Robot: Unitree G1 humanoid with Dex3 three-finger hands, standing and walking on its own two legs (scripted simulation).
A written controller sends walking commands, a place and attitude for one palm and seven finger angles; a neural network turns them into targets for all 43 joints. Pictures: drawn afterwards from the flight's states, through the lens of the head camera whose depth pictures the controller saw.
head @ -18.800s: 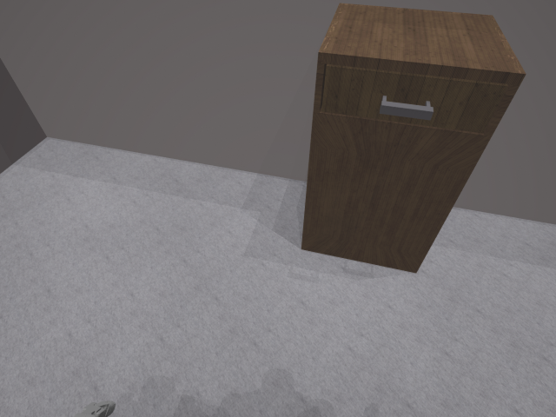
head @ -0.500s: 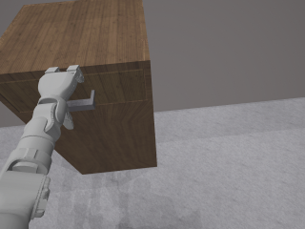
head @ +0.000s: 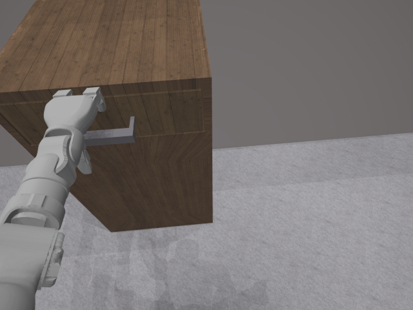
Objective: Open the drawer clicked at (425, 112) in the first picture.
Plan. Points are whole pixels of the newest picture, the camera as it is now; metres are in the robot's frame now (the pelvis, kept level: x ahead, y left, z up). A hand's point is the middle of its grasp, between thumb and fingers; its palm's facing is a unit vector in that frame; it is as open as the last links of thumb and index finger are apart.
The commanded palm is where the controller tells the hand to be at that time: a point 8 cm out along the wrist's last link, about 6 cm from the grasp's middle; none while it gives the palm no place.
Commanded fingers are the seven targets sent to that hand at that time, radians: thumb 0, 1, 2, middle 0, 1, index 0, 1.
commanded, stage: move the hooked fingers above the handle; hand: left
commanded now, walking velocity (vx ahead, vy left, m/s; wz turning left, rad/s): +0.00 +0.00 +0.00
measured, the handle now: (107, 129) +0.51 +0.25 +0.02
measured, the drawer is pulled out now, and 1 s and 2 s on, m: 0.00 0.00 0.00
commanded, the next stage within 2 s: none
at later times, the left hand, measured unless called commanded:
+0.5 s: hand (84, 130) +0.45 +0.26 +0.09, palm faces -0.01 +0.01 -1.00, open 13.8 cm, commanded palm +0.42 +0.24 +0.14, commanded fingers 0.00 -0.50 0.30 -0.30 -1.20 -0.30 -1.20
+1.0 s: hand (83, 136) +0.43 +0.26 +0.08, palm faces -0.13 +0.02 -0.99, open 13.9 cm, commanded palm +0.43 +0.24 +0.14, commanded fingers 0.00 -0.50 0.30 -0.30 -1.20 -0.30 -1.20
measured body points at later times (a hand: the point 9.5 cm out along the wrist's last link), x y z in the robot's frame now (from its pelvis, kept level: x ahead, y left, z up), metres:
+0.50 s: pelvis +0.01 +0.00 +0.00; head +0.06 -0.03 +0.45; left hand +0.44 +0.25 +0.14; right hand +0.07 -0.26 -0.14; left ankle -0.02 +0.11 -0.73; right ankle +0.00 -0.12 -0.73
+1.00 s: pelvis +0.01 -0.02 +0.00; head +0.06 -0.05 +0.45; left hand +0.44 +0.25 +0.14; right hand +0.08 -0.28 -0.14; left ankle -0.02 +0.11 -0.73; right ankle +0.00 -0.12 -0.73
